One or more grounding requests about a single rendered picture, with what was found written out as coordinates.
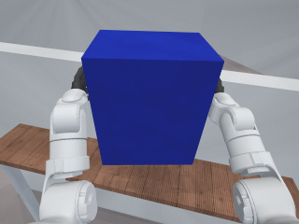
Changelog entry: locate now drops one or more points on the left robot upper arm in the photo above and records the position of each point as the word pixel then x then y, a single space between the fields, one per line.
pixel 72 202

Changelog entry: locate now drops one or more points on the carton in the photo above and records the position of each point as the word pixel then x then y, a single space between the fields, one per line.
pixel 150 93

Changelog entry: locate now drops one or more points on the left robot hand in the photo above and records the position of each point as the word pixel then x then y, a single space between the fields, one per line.
pixel 80 82

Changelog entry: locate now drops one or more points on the table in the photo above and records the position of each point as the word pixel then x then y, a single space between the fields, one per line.
pixel 203 187

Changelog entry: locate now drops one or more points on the right robot forearm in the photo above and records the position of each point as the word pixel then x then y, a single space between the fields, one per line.
pixel 241 136

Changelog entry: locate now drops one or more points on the right robot upper arm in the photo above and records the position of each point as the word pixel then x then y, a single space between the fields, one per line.
pixel 263 200

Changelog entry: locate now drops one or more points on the right robot hand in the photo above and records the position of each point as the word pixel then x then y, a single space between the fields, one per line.
pixel 219 88

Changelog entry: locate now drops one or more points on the left robot forearm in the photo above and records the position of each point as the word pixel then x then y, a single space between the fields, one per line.
pixel 68 139

